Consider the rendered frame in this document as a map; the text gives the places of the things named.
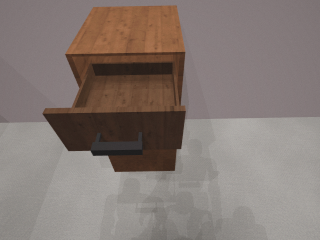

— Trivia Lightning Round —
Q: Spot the drawer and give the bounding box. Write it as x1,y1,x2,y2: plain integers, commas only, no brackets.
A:
42,61,186,151

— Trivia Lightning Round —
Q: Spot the cabinet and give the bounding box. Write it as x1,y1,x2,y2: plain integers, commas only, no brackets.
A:
65,5,186,172

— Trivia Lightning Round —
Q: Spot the handle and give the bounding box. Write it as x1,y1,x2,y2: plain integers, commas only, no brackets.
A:
90,132,143,156

